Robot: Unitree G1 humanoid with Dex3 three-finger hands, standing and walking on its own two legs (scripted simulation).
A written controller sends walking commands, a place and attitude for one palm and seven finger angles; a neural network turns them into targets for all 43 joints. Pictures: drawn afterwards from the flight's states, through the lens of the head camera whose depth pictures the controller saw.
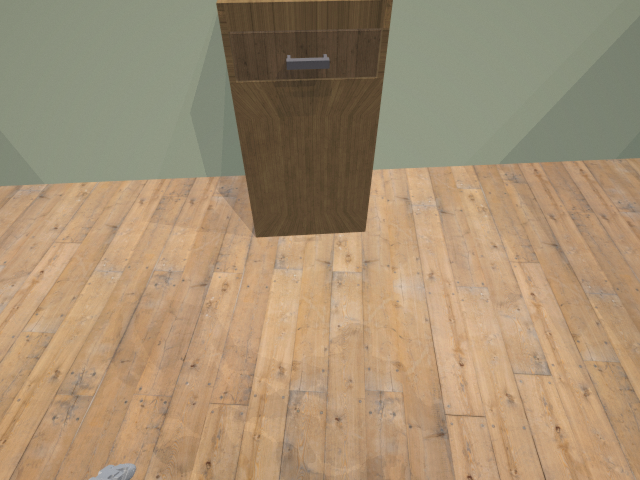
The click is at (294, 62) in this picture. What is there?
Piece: drawer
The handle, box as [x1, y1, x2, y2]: [286, 54, 329, 69]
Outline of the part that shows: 329,60 326,54 323,54 323,56 320,58 291,58 289,55 287,55 286,63 287,69 329,68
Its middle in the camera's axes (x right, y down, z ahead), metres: -0.04 -0.54 +1.17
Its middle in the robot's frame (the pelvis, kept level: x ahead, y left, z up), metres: +1.24 +0.10 +0.02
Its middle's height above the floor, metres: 0.79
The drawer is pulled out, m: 0.00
